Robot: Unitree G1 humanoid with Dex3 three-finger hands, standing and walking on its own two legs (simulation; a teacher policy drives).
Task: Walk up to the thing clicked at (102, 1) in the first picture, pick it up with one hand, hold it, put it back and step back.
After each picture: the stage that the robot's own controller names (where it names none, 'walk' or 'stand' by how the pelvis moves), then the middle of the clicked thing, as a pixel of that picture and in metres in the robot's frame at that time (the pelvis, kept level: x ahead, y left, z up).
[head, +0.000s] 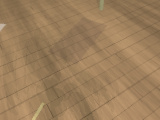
stand; (101, 1) +2.28 -0.33 -0.65
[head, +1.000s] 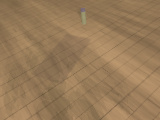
walk; (83, 16) +2.18 +0.11 -0.63
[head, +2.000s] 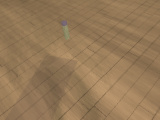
walk; (65, 30) +1.61 +0.29 -0.65
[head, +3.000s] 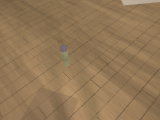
walk; (65, 55) +1.12 +0.25 -0.65
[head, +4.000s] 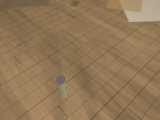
walk; (62, 86) +0.74 +0.22 -0.64
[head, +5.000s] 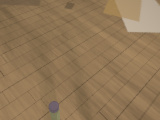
walk; (54, 112) +0.48 +0.17 -0.63
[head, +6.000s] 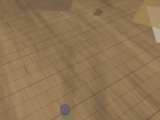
stand; (66, 115) +0.49 +0.15 -0.65
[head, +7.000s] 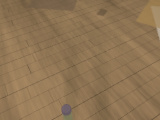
stand; (67, 115) +0.49 +0.15 -0.65
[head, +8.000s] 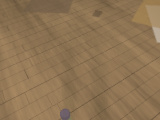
stand; (66, 119) +0.46 +0.17 -0.66
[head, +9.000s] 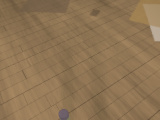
stand; out of the picture +0.46 +0.18 -0.66
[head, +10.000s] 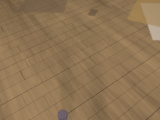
go down; out of the picture +0.45 +0.18 -0.66
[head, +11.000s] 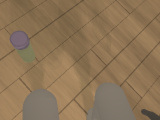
go down; (24, 49) +0.52 +0.23 -0.31
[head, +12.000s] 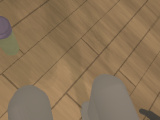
approach; (6, 39) +0.52 +0.25 -0.25
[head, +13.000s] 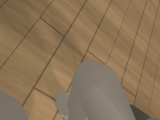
close in; out of the picture +0.50 +0.30 -0.17
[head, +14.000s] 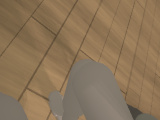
close; out of the picture +0.50 +0.31 -0.17
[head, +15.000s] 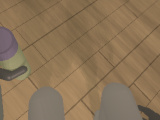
lift; (12, 59) +0.39 +0.24 -0.03
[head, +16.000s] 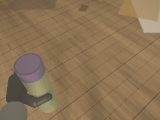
hold; (40, 88) +0.31 +0.15 +0.07
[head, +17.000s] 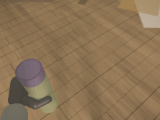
hold; (41, 90) +0.32 +0.16 +0.03
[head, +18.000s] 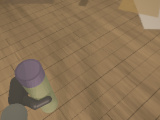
hold; (40, 90) +0.31 +0.16 +0.04
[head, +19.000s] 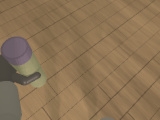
crouch; (29, 67) +0.40 +0.18 -0.01
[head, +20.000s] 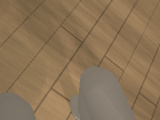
lower; out of the picture +0.53 +0.27 -0.08
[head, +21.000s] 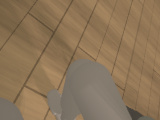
lower; out of the picture +0.48 +0.31 -0.18
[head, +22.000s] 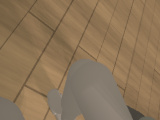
lower; out of the picture +0.48 +0.32 -0.18
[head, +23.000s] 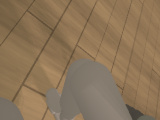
lower; out of the picture +0.48 +0.32 -0.18
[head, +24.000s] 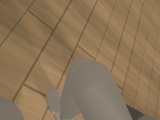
lower; out of the picture +0.48 +0.32 -0.18
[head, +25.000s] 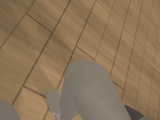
open; out of the picture +0.49 +0.31 -0.18
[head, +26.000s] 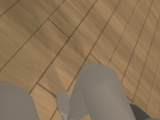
stand; out of the picture +0.50 +0.30 -0.19
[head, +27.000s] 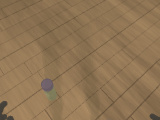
stand; (49, 90) +0.48 +0.20 -0.51
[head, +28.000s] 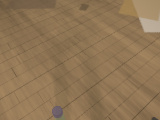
stand; (59, 117) +0.46 +0.19 -0.60
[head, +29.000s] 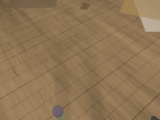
stand; (60, 117) +0.46 +0.19 -0.60
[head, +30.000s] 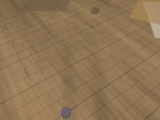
stand; (67, 118) +0.47 +0.17 -0.65
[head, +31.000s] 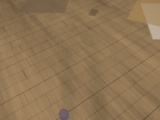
stand; out of the picture +0.46 +0.18 -0.66
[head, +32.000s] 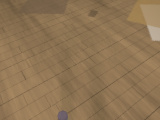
stand; out of the picture +0.45 +0.18 -0.66
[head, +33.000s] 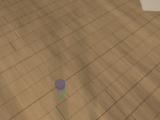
walk; (61, 90) +0.54 +0.14 -0.64
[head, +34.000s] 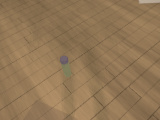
walk; (66, 67) +0.85 +0.22 -0.63
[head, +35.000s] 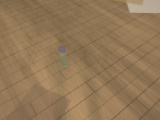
walk; (63, 56) +1.12 +0.19 -0.64
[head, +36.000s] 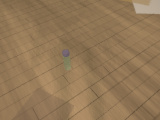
stand; (66, 60) +1.06 +0.18 -0.66
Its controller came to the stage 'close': yes
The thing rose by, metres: 0.68
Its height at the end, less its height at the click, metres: +0.00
